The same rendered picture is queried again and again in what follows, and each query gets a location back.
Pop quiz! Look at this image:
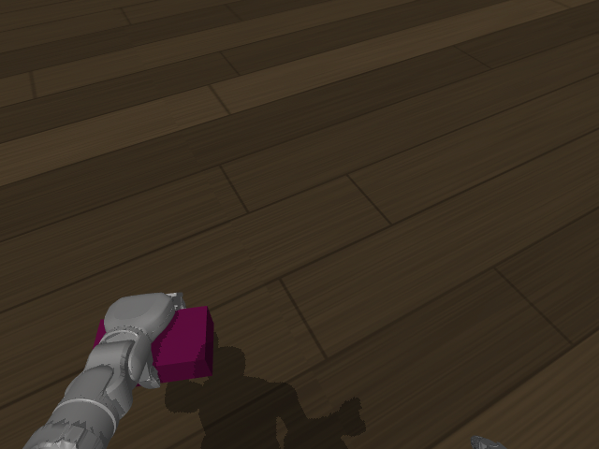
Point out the left robot arm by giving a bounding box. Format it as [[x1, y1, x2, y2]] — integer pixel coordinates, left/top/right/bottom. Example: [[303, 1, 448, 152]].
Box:
[[22, 326, 152, 449]]

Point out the carton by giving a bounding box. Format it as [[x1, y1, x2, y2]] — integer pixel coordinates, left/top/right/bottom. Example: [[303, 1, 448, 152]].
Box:
[[93, 306, 214, 386]]

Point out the left robot hand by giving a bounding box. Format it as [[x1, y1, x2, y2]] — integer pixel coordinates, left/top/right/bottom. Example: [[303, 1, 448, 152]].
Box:
[[104, 292, 186, 389]]

